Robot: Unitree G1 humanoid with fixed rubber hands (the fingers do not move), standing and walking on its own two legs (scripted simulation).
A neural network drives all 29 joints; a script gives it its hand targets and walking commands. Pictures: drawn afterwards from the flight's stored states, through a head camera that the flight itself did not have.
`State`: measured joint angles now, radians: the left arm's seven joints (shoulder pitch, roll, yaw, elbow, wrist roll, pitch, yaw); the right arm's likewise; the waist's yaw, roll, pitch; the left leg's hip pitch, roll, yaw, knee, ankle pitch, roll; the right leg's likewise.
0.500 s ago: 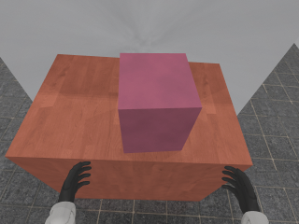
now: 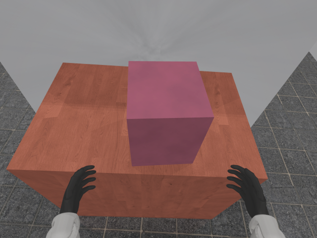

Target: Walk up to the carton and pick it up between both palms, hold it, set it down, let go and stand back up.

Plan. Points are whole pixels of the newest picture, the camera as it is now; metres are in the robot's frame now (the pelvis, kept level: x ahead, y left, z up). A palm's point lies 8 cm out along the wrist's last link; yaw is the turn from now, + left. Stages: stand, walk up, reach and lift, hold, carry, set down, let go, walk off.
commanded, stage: reach and lift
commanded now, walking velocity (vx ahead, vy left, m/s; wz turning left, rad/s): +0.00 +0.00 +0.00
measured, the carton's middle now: (162, 116) +0.44 +0.01 +0.01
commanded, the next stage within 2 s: none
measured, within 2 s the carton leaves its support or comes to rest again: neither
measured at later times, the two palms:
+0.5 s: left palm (84, 156) +0.28 +0.19 +0.04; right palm (245, 160) +0.28 -0.19 +0.06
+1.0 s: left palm (84, 117) +0.35 +0.20 +0.10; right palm (236, 119) +0.37 -0.17 +0.10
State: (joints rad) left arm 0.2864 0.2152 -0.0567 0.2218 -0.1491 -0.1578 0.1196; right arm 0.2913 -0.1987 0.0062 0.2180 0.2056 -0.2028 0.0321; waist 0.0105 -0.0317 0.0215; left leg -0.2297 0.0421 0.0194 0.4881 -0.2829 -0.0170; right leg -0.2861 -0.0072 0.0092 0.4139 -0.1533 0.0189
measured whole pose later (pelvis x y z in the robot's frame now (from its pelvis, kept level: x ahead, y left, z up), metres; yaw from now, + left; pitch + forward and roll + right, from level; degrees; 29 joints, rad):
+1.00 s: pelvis +0.01 +0.00 +0.00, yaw +0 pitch +2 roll -1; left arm -0.38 0.26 0.02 0.11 -0.17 0.57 0.11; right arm -0.43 -0.23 0.01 0.36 0.33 0.23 -0.10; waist 0.01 -0.02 0.02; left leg -0.23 0.04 0.02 0.48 -0.28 -0.02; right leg -0.29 -0.01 0.01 0.41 -0.16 0.02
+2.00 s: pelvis +0.01 +0.00 +0.00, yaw +0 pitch +6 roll -1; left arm -0.86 0.18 0.02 1.30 -0.17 -0.16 0.13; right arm -0.86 -0.24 0.02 1.22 0.30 -0.06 -0.07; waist 0.01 -0.02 -0.07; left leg -0.31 0.04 0.02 0.48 -0.28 -0.02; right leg -0.37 -0.01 0.01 0.42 -0.16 0.02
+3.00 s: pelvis +0.01 -0.02 -0.01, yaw +0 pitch +17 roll +0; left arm -0.89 0.11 0.28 1.44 -0.03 -0.44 0.10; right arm -0.86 -0.03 -0.27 1.22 -0.21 -0.26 -0.12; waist 0.01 -0.01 -0.17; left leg -0.57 0.04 0.01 0.57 -0.29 -0.03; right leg -0.66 -0.01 0.01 0.55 -0.19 0.01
